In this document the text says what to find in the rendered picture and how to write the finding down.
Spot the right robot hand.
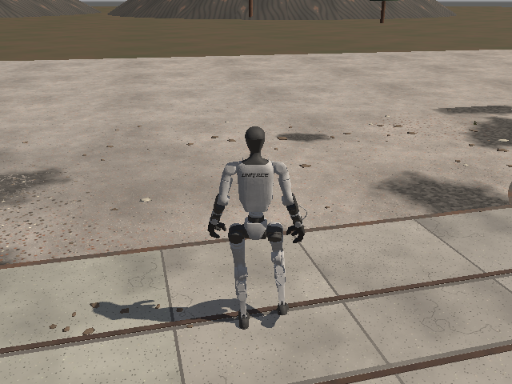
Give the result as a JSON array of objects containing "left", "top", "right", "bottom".
[{"left": 286, "top": 225, "right": 305, "bottom": 243}]

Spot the robot right forearm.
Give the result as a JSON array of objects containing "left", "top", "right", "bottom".
[{"left": 286, "top": 193, "right": 303, "bottom": 228}]

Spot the robot left shin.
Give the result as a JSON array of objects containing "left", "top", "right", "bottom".
[{"left": 234, "top": 267, "right": 247, "bottom": 318}]

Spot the robot left upper arm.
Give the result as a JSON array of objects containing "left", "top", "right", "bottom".
[{"left": 217, "top": 162, "right": 239, "bottom": 206}]

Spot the robot right upper arm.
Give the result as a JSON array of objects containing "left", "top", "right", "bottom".
[{"left": 272, "top": 161, "right": 294, "bottom": 206}]

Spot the left robot thigh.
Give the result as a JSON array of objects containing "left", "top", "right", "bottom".
[{"left": 228, "top": 223, "right": 248, "bottom": 281}]

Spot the left robot hand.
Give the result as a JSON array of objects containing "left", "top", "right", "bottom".
[{"left": 208, "top": 222, "right": 226, "bottom": 238}]

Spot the robot left forearm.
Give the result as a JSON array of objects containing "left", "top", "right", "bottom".
[{"left": 210, "top": 194, "right": 225, "bottom": 225}]

